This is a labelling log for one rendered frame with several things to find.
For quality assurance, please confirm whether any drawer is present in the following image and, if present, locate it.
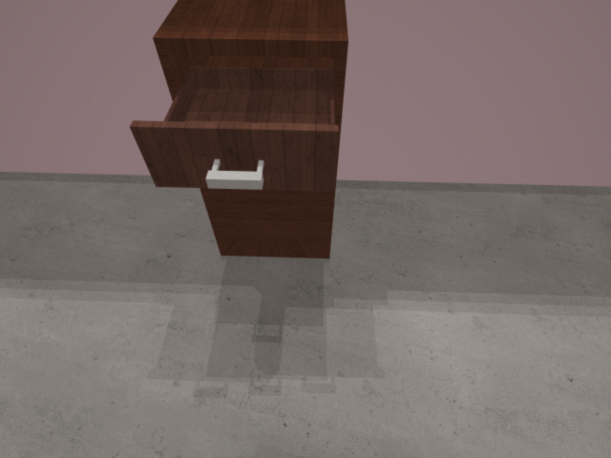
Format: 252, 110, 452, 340
130, 66, 339, 192

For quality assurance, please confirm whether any cabinet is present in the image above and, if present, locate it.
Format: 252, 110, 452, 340
153, 0, 348, 259

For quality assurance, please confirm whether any handle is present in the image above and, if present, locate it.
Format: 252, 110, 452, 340
206, 159, 264, 190

